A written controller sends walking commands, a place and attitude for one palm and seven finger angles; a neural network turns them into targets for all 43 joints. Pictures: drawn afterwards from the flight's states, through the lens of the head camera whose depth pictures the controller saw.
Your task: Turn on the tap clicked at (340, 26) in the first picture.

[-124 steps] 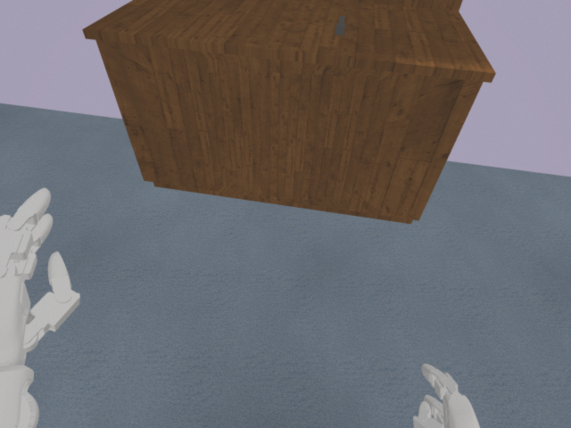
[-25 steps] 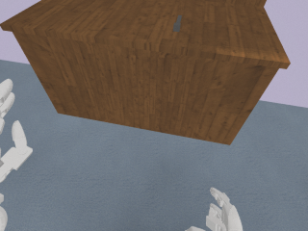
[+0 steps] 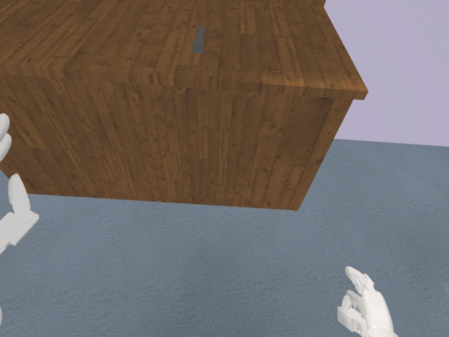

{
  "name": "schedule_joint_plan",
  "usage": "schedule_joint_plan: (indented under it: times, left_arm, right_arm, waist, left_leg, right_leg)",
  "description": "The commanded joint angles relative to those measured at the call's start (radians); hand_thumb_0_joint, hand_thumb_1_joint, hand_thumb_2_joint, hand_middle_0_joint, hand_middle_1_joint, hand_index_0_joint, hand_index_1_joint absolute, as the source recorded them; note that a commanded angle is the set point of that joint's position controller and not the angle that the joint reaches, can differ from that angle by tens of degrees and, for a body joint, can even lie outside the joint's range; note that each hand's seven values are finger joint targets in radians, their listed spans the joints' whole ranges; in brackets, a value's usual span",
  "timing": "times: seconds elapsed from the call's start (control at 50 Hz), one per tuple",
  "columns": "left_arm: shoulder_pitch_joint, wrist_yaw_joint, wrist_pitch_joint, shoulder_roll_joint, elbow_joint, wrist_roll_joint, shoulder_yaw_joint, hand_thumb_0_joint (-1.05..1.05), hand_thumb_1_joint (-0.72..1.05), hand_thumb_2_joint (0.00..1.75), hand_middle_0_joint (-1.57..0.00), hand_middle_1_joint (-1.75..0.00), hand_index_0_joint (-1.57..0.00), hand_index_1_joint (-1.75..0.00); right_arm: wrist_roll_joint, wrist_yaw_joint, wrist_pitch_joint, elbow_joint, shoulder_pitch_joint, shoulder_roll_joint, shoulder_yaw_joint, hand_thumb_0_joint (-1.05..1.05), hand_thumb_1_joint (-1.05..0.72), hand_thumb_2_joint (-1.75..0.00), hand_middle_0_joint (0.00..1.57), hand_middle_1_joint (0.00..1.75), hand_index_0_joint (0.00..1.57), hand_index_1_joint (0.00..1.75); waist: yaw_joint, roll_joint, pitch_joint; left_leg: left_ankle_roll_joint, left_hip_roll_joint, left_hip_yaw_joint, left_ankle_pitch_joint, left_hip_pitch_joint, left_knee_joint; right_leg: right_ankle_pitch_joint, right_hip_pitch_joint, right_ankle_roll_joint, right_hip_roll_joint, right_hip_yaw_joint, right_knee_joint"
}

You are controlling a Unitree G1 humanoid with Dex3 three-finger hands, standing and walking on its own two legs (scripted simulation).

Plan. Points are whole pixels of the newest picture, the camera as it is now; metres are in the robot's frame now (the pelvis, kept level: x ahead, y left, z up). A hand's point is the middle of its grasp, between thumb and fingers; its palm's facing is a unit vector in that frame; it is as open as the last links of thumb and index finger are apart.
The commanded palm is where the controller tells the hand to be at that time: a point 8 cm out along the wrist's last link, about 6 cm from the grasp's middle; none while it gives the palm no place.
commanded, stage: turn to face it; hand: left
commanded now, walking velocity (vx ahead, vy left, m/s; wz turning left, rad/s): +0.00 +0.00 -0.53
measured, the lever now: (198, 46) +0.81 +0.13 +0.11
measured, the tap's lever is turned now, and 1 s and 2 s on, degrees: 0 0 0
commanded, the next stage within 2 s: take the last steps up to it in 0.54 s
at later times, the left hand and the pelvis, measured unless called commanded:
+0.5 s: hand (134, 217) +0.22 +0.13 +0.19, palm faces +0.16 -0.85 -0.51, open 7.4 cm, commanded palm +0.18 +0.19 +0.19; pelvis -0.04 -0.04 +0.00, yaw -14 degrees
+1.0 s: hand (156, 247) +0.19 +0.10 +0.19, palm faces +0.14 -0.89 -0.43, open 7.4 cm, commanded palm +0.15 +0.17 +0.19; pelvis -0.08 -0.06 +0.01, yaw -16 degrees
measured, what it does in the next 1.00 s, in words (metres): walks backwards, turning right: right foot, then left foot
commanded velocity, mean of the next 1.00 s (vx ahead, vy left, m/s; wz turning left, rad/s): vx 0.11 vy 0.04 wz -0.20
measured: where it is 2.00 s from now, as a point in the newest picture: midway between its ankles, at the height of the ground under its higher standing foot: outside the picture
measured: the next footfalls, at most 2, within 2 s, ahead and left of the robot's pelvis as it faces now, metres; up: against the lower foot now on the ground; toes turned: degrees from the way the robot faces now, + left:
right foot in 0.22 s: +0.05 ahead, -0.14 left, +0.00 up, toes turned -14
left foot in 0.58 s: +0.02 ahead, +0.09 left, +0.00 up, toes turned -10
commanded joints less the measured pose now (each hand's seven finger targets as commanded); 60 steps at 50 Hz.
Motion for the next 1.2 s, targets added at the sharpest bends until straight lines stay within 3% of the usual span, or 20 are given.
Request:
schedule_joint_plan:
  times: [0.0, 0.16, 0.18, 0.2, 0.22, 0.24, 0.32, 0.46, 0.52, 0.56, 0.6, 0.66, 0.76, 0.78, 0.82, 0.84, 0.88, 0.94, 1.12, 1.18]
  left_arm:
    - [-0.099, -0.005, -0.047, 0.090, -0.210, 0.008, 0.020, 0.00, 0.90, 0.90, -0.20, -0.30, -0.20, -0.30]
    - [-0.059, 0.002, -0.010, 0.132, -0.202, -0.001, 0.070, 0.00, 0.90, 0.90, -0.20, -0.30, -0.20, -0.30]
    - [-0.055, 0.003, -0.015, 0.154, -0.209, 0.002, 0.092, 0.00, 0.90, 0.90, -0.20, -0.30, -0.20, -0.30]
    - [-0.028, 0.010, -0.018, 0.190, -0.197, 0.010, 0.118, 0.00, 0.90, 0.90, -0.20, -0.30, -0.20, -0.30]
    - [-0.018, 0.018, -0.018, 0.206, -0.199, -0.004, 0.151, 0.00, 0.90, 0.90, -0.20, -0.30, -0.20, -0.30]
    - [0.030, 0.022, -0.005, 0.215, -0.195, -0.025, 0.175, 0.00, 0.90, 0.90, -0.20, -0.30, -0.20, -0.30]
    - [0.101, 0.025, -0.019, 0.163, -0.222, -0.022, 0.169, 0.00, 0.90, 0.90, -0.20, -0.30, -0.20, -0.30]
    - [0.046, 0.023, -0.009, 0.144, -0.147, -0.013, 0.127, 0.00, 0.90, 0.90, -0.20, -0.30, -0.20, -0.30]
    - [-0.027, 0.020, -0.009, 0.133, -0.186, -0.004, 0.087, 0.00, 0.90, 0.90, -0.20, -0.30, -0.20, -0.30]
    - [-0.082, 0.017, -0.024, 0.124, -0.232, 0.001, 0.069, 0.00, 0.90, 0.90, -0.20, -0.30, -0.20, -0.30]
    - [-0.076, 0.013, -0.031, 0.141, -0.176, 0.016, 0.080, 0.00, 0.90, 0.90, -0.20, -0.30, -0.20, -0.30]
    - [-0.098, 0.002, -0.028, 0.068, -0.166, 0.028, -0.006, 0.00, 0.90, 0.90, -0.20, -0.30, -0.20, -0.30]
    - [-0.136, 0.026, -0.014, 0.101, -0.144, 0.035, 0.013, 0.00, 0.90, 0.90, -0.20, -0.30, -0.20, -0.30]
    - [-0.144, 0.027, -0.013, 0.111, -0.126, 0.037, 0.024, 0.00, 0.90, 0.90, -0.20, -0.30, -0.20, -0.30]
    - [-0.177, 0.033, -0.005, 0.155, -0.110, 0.024, 0.048, 0.00, 0.90, 0.90, -0.20, -0.30, -0.20, -0.30]
    - [-0.185, 0.033, -0.008, 0.177, -0.115, 0.018, 0.066, 0.00, 0.90, 0.90, -0.20, -0.30, -0.20, -0.30]
    - [-0.098, 0.026, -0.021, 0.151, -0.107, 0.013, 0.065, 0.00, 0.90, 0.90, -0.20, -0.30, -0.20, -0.30]
    - [-0.033, 0.022, -0.037, 0.137, -0.082, 0.013, 0.081, 0.00, 0.90, 0.90, -0.20, -0.30, -0.20, -0.30]
    - [-0.112, 0.041, -0.042, 0.114, -0.174, 0.015, 0.036, 0.00, 0.90, 0.90, -0.20, -0.30, -0.20, -0.30]
    - [-0.092, 0.033, -0.061, 0.113, -0.138, 0.020, 0.038, 0.00, 0.90, 0.90, -0.20, -0.30, -0.20, -0.30]
  right_arm:
    - [0.004, 0.030, -0.058, -0.128, -0.026, -0.102, -0.016, 0.00, -0.90, -0.90, 0.20, 0.30, 0.20, 0.30]
    - [0.007, 0.050, -0.086, -0.137, 0.001, -0.104, -0.010, 0.00, -0.90, -0.90, 0.20, 0.30, 0.20, 0.30]
    - [0.011, 0.052, -0.086, -0.138, -0.002, -0.096, -0.008, 0.00, -0.90, -0.90, 0.20, 0.30, 0.20, 0.30]
    - [0.013, 0.051, -0.081, -0.142, 0.002, -0.072, -0.005, 0.00, -0.90, -0.90, 0.20, 0.30, 0.20, 0.30]
    - [0.012, 0.049, -0.079, -0.159, -0.029, -0.049, 0.008, 0.00, -0.90, -0.90, 0.20, 0.30, 0.20, 0.30]
    - [0.014, 0.043, -0.075, -0.146, -0.042, -0.060, -0.005, 0.00, -0.90, -0.90, 0.20, 0.30, 0.20, 0.30]
    - [0.001, 0.037, -0.027, -0.097, -0.068, -0.029, 0.026, 0.00, -0.90, -0.90, 0.20, 0.30, 0.20, 0.30]
    - [0.000, 0.005, -0.036, -0.090, -0.057, -0.070, 0.008, 0.00, -0.90, -0.90, 0.20, 0.30, 0.20, 0.30]
    - [0.003, -0.001, -0.036, -0.093, -0.031, -0.081, 0.003, 0.00, -0.90, -0.90, 0.20, 0.30, 0.20, 0.30]
    - [-0.001, -0.010, -0.045, -0.118, -0.043, -0.129, -0.011, 0.00, -0.90, -0.90, 0.20, 0.30, 0.20, 0.30]
    - [-0.006, -0.010, -0.059, -0.104, -0.047, -0.086, -0.004, 0.00, -0.90, -0.90, 0.20, 0.30, 0.20, 0.30]
    - [0.006, 0.012, -0.086, -0.082, -0.032, -0.102, -0.014, 0.00, -0.90, -0.90, 0.20, 0.30, 0.20, 0.30]
    - [-0.001, 0.004, -0.102, -0.060, -0.030, -0.101, 0.003, 0.00, -0.90, -0.90, 0.20, 0.30, 0.20, 0.30]
    - [-0.003, 0.003, -0.095, -0.056, -0.027, -0.092, 0.003, 0.00, -0.90, -0.90, 0.20, 0.30, 0.20, 0.30]
    - [-0.002, 0.001, -0.084, -0.063, -0.047, -0.062, 0.015, 0.00, -0.90, -0.90, 0.20, 0.30, 0.20, 0.30]
    - [-0.001, 0.003, -0.091, -0.060, -0.076, -0.089, -0.003, 0.00, -0.90, -0.90, 0.20, 0.30, 0.20, 0.30]
    - [-0.003, 0.001, -0.076, -0.037, -0.066, -0.071, 0.013, 0.00, -0.90, -0.90, 0.20, 0.30, 0.20, 0.30]
    - [-0.005, -0.001, -0.056, -0.030, -0.067, -0.057, 0.024, 0.00, -0.90, -0.90, 0.20, 0.30, 0.20, 0.30]
    - [-0.006, -0.022, -0.095, -0.055, -0.015, -0.080, -0.011, 0.00, -0.90, -0.90, 0.20, 0.30, 0.20, 0.30]
    - [-0.003, -0.018, -0.102, -0.050, -0.011, -0.098, -0.015, 0.00, -0.90, -0.90, 0.20, 0.30, 0.20, 0.30]
  waist:
    - [0.008, 0.287, -0.110]
    - [0.003, 0.287, -0.122]
    - [0.007, 0.222, -0.150]
    - [-0.001, 0.043, -0.182]
    - [0.017, -0.156, -0.187]
    - [0.024, -0.206, -0.215]
    - [-0.009, -0.053, -0.229]
    - [0.012, -0.100, -0.175]
    - [-0.011, -0.018, -0.170]
    - [0.004, 0.247, -0.101]
    - [0.006, 0.400, -0.069]
    - [0.004, 0.292, -0.023]
    - [-0.008, 0.264, -0.069]
    - [-0.014, 0.184, -0.082]
    - [-0.011, -0.153, -0.057]
    - [0.013, -0.184, -0.040]
    - [-0.002, -0.040, -0.015]
    - [-0.009, -0.074, -0.054]
    - [-0.012, 0.011, -0.099]
    - [-0.026, 0.358, -0.118]
  left_leg:
    - [0.107, 0.335, -0.164, 0.695, 0.247, -0.148]
    - [0.019, 0.272, -0.015, 0.431, 0.093, -0.022]
    - [0.001, 0.241, 0.004, 0.358, 0.047, 0.073]
    - [-0.035, 0.150, 0.038, 0.140, -0.068, 0.259]
    - [-0.070, 0.023, -0.010, -0.305, -0.251, 0.424]
    - [-0.066, 0.018, -0.125, -0.333, -0.277, 0.555]
    - [-0.074, 0.025, -0.165, -0.190, -0.259, 0.537]
    - [-0.033, -0.027, -0.113, -0.160, -0.062, 0.170]
    - [-0.010, -0.015, -0.103, -0.057, 0.130, -0.123]
    - [0.084, 0.203, -0.340, -0.037, 0.130, -0.297]
    - [0.185, 0.360, -0.471, -0.130, -0.083, -0.407]
    - [0.135, 0.236, -0.234, 0.000, -0.057, -0.290]
    - [0.083, 0.165, -0.188, -0.152, -0.072, -0.178]
    - [0.056, 0.123, -0.138, -0.193, -0.122, -0.089]
    - [-0.007, -0.033, -0.044, -0.267, -0.329, 0.278]
    - [-0.010, -0.013, -0.128, -0.228, -0.375, 0.450]
    - [-0.022, 0.024, -0.191, -0.129, -0.400, 0.543]
    - [-0.018, 0.037, -0.141, -0.073, -0.279, 0.362]
    - [0.022, -0.012, -0.022, -0.012, 0.118, -0.152]
    - [0.204, 0.301, -0.513, -0.041, 0.252, -0.333]
  right_leg:
    - [-0.018, -0.145, 0.031, -0.046, -0.026, 0.118]
    - [0.184, 0.186, 0.031, -0.006, -0.135, -0.260]
    - [0.323, 0.266, 0.013, -0.045, -0.094, -0.313]
    - [0.658, 0.358, -0.052, -0.177, 0.085, -0.327]
    - [0.981, 0.401, -0.147, -0.314, 0.325, -0.346]
    - [0.980, 0.376, -0.172, -0.355, 0.388, -0.365]
    - [0.765, 0.336, -0.167, -0.281, 0.225, -0.353]
    - [0.215, 0.134, -0.157, -0.242, 0.277, -0.477]
    - [0.078, 0.051, -0.092, -0.196, 0.245, -0.445]
    - [0.011, -0.052, -0.011, -0.029, 0.135, -0.225]
    - [-0.057, -0.018, 0.022, 0.010, 0.031, 0.215]
    - [-0.019, -0.021, 0.027, -0.015, -0.026, 0.135]
    - [0.051, 0.236, 0.016, 0.002, -0.129, -0.315]
    - [0.048, 0.296, -0.012, -0.043, -0.067, -0.379]
    - [-0.135, 0.301, -0.168, -0.339, 0.407, -0.554]
    - [-0.178, 0.278, -0.218, -0.404, 0.527, -0.612]
    - [0.014, 0.266, -0.233, -0.387, 0.416, -0.586]
    - [0.185, 0.223, -0.174, -0.315, 0.173, -0.538]
    - [0.030, 0.169, -0.093, -0.217, 0.087, -0.351]
    - [-0.186, -0.136, -0.004, -0.035, -0.068, 0.191]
